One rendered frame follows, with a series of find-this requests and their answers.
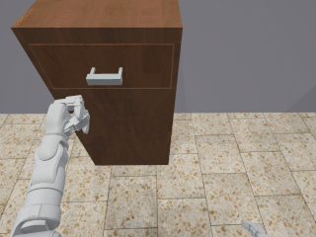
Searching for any robot left hand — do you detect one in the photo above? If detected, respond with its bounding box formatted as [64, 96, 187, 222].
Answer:
[45, 95, 90, 141]

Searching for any robot left forearm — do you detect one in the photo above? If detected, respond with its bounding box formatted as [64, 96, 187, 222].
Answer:
[9, 134, 69, 237]

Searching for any robot right hand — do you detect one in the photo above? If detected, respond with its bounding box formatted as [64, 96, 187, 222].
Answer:
[241, 219, 271, 237]

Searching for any drawer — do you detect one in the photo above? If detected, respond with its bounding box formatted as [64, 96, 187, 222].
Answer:
[30, 43, 173, 88]

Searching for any cabinet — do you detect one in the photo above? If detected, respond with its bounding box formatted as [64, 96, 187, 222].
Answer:
[11, 0, 183, 166]

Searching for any handle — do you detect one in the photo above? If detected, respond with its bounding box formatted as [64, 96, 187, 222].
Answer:
[86, 67, 122, 86]

